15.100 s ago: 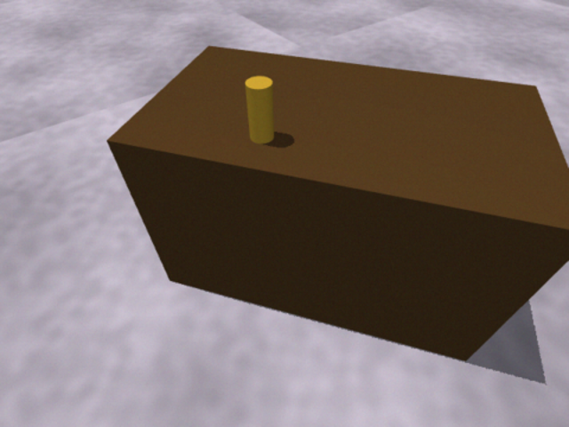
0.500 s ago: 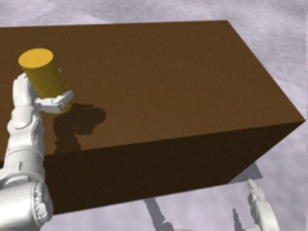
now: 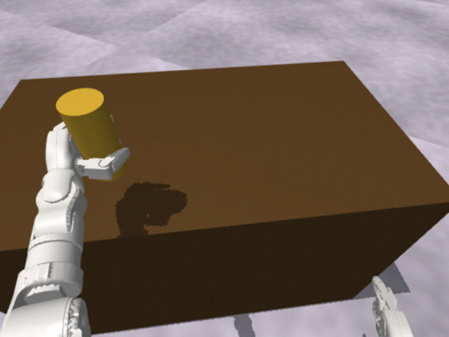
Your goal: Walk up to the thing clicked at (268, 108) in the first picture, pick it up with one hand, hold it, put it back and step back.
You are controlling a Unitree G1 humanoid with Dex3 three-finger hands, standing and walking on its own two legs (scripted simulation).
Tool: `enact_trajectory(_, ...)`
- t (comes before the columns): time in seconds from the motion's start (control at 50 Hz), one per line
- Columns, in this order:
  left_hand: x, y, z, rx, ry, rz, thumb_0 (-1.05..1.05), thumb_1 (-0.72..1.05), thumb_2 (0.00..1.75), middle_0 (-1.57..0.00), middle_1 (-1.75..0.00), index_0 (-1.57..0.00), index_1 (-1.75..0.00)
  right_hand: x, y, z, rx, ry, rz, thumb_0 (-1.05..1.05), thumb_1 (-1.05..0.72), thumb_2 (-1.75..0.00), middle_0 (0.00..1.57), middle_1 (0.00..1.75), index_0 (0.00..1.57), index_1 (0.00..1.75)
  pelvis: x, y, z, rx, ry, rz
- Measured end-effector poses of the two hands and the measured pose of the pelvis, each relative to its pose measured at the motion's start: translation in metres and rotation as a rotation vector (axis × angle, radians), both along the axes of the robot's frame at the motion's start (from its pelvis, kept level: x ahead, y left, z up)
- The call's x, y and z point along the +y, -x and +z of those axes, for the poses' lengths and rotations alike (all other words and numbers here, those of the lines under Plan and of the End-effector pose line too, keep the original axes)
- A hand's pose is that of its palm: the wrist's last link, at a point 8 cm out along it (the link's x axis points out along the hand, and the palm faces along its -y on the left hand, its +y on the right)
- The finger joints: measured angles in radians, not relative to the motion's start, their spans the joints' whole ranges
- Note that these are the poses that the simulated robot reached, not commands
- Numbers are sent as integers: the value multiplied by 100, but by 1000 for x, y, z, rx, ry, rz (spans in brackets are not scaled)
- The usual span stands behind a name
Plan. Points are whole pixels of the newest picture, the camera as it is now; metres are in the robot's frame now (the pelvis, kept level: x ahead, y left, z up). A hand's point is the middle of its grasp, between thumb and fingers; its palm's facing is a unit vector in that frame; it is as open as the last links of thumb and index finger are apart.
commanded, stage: lift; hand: left
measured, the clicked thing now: (96, 138) +0.43 +0.21 +0.16
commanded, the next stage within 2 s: hold in 0.92 s
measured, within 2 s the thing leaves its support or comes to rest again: neither
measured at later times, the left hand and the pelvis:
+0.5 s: hand (99, 155) +0.36 +0.18 +0.20, palm faces +0.22 -0.98 -0.03, open 9.2 cm; pelvis -0.01 -0.02 +0.01, yaw +2 degrees
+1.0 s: hand (85, 154) +0.33 +0.18 +0.22, palm faces +0.21 -0.98 -0.01, open 9.2 cm; pelvis -0.02 -0.01 +0.02, yaw +2 degrees
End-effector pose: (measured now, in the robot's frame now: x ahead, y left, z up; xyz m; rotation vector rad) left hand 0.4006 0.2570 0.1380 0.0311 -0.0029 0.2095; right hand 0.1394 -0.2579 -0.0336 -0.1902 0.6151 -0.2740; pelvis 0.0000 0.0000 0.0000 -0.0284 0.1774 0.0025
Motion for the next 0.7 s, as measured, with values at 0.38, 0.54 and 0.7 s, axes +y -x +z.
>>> enact_trajectory(0.38,-27,61,47,3,8,1,1,-31,113,-74,-105,-77,-106,-1,1,3,-62,-50,41,-1,55,-5,5,5,5,5,-13,10,13,-123,-25,18)
enact_trajectory(0.54,-32,80,64,-3,-2,11,1,-31,113,-74,-105,-77,-106,-5,-1,-1,-83,-55,36,-1,55,-5,5,5,5,5,-16,14,16,-152,-29,25)
enact_trajectory(0.7,-31,91,79,-13,22,9,1,-31,113,-74,-105,-77,-106,-4,-2,-1,-91,-57,44,-1,54,-5,5,5,5,5,-17,15,18,-175,-34,30)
